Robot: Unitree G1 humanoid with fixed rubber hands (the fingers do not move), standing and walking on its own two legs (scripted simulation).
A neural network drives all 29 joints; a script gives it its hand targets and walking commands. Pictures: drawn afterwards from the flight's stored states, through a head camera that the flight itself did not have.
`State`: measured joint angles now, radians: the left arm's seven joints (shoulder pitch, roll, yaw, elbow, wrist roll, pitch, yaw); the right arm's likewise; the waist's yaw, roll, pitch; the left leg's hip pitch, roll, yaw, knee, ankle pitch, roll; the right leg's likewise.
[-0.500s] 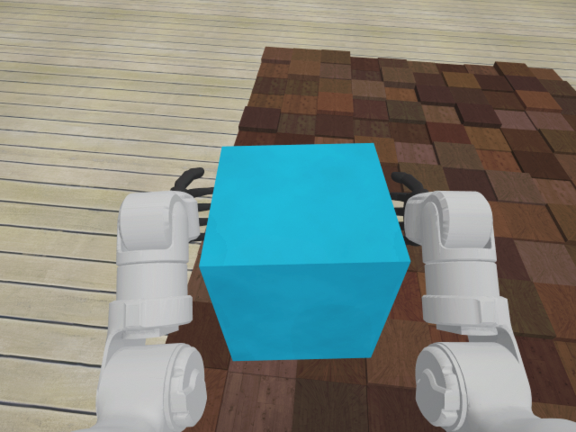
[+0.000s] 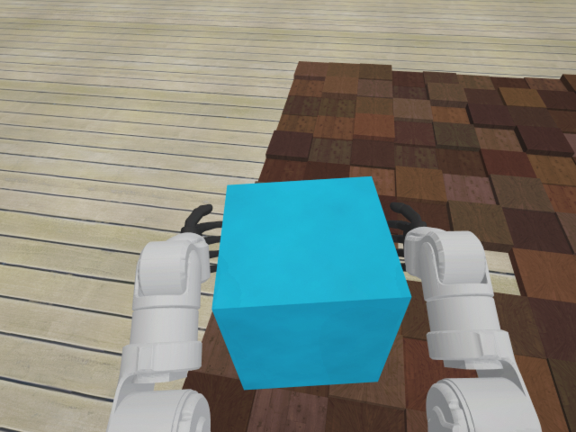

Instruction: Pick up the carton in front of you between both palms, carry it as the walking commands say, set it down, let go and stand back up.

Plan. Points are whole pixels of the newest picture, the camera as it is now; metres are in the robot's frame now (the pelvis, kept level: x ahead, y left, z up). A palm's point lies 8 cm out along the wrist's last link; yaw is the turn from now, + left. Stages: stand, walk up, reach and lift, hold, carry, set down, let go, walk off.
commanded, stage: carry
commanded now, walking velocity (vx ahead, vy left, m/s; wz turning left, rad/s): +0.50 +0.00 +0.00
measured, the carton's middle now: (305, 287) +0.34 +0.00 +0.01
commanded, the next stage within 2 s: none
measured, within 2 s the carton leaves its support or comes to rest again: neither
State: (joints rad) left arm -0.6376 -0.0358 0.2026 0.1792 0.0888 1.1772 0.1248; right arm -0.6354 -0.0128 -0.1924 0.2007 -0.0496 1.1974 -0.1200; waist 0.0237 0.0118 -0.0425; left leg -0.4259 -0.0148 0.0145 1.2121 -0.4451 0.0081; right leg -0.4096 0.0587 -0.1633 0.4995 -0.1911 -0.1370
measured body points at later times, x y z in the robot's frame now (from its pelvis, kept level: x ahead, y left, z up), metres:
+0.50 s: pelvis +0.31 +0.04 +0.00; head +0.33 +0.04 +0.45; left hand +0.69 +0.16 +0.09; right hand +0.66 -0.14 +0.09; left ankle +0.35 +0.10 -0.74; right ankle +0.22 -0.07 -0.63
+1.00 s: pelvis +0.61 -0.01 +0.02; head +0.65 -0.02 +0.47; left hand +0.97 +0.16 +0.12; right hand +1.00 -0.15 +0.12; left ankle +0.60 +0.10 -0.66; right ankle +0.63 -0.11 -0.71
